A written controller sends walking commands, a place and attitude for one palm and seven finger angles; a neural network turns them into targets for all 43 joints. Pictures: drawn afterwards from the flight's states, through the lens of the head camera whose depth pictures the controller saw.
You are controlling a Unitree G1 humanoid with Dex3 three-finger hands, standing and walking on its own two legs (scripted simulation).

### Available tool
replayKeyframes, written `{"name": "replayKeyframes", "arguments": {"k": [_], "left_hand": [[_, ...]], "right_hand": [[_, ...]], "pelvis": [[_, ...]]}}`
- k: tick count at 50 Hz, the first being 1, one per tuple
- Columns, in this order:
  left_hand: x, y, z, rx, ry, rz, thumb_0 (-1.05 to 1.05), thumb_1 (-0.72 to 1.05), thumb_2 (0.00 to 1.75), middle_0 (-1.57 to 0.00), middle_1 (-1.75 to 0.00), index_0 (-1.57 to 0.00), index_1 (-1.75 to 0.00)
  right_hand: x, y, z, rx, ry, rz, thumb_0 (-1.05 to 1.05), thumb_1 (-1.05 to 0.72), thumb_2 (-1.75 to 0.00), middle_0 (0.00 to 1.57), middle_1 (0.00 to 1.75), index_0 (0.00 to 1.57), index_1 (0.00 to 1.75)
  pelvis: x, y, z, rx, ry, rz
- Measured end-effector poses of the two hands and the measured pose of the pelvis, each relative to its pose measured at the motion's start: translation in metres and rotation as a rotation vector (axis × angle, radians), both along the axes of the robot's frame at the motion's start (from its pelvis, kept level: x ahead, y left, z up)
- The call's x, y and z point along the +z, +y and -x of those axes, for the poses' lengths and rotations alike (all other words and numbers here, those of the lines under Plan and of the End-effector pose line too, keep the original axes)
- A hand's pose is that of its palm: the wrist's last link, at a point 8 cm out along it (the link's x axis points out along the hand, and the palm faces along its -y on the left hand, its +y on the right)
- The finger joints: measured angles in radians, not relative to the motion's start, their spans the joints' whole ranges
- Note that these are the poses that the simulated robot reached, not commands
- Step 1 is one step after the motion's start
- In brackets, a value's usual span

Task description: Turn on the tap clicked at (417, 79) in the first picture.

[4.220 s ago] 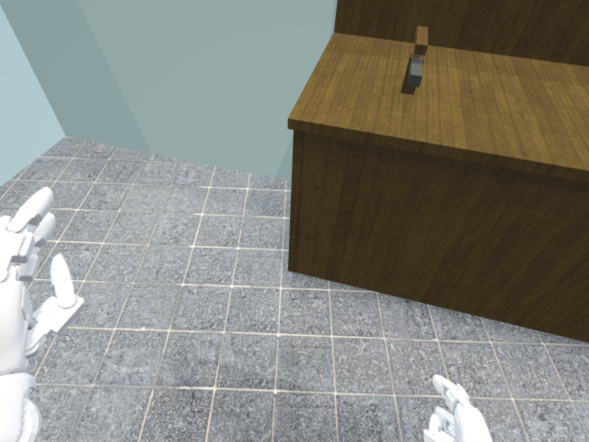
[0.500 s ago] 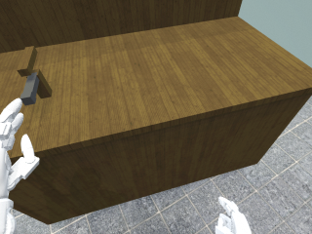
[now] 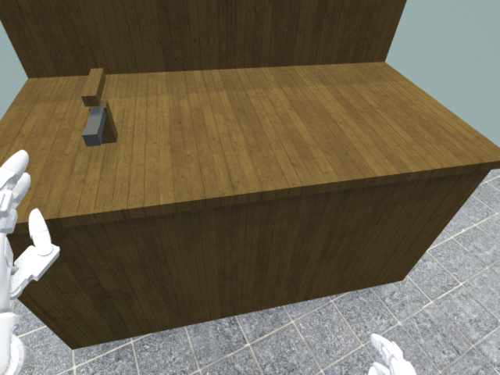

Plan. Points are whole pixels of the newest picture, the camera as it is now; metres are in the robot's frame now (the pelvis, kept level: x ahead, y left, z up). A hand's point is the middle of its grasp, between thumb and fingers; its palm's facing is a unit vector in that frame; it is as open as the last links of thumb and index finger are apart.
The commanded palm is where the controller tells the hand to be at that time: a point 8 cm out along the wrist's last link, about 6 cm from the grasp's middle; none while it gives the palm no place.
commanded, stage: come to a stop and stand still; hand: left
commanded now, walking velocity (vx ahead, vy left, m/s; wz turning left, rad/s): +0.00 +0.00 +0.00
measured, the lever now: (92, 137) +0.51 +0.38 +0.10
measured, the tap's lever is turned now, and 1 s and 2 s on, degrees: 0 0 0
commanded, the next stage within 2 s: look again from close up in 0.46 s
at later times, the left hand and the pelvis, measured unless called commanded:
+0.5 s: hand (64, 269) +0.19 +0.24 +0.16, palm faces +0.41 -0.83 -0.38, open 7.4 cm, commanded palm +0.13 +0.28 +0.18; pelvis -0.03 +0.00 +0.00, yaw +0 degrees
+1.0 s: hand (54, 235) +0.23 +0.28 +0.15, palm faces +0.41 -0.84 -0.35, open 7.4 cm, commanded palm +0.17 +0.30 +0.18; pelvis +0.00 +0.02 +0.00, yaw +0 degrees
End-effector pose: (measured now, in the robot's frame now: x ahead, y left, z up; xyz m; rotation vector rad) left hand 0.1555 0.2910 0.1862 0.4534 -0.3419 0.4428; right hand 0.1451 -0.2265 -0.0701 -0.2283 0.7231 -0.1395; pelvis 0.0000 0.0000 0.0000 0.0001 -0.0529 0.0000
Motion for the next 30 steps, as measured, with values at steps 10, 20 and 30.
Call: {"name": "replayKeyframes", "arguments": {"k": [10,20,30], "left_hand": [[-0.008,-0.019,0.002,-0.058,0.054,0.028,0.02,0.89,0.9,-0.21,-0.3,-0.21,-0.3],[-0.007,-0.013,0.011,-0.047,0.104,-0.016,0.01,0.89,0.9,-0.21,-0.3,-0.21,-0.3],[0.007,0.0,-0.002,-0.046,0.042,-0.148,0.02,0.88,0.9,-0.22,-0.3,-0.21,-0.3]], "right_hand": [[-0.012,0.024,0.023,0.044,0.018,-0.084,0.02,-0.9,-0.9,0.2,0.3,0.2,0.3],[-0.013,-0.008,0.048,-0.029,0.077,-0.018,0.02,-0.9,-0.9,0.2,0.3,0.2,0.3],[-0.008,-0.015,0.04,0.01,0.045,0.036,0.02,-0.9,-0.9,0.2,0.3,0.2,0.3]], "pelvis": [[0.002,-0.001,0.025,-0.007,0.0,0.006],[0.005,-0.001,0.03,-0.007,0.017,0.009],[-0.001,-0.003,0.032,0.018,0.011,0.005]]}}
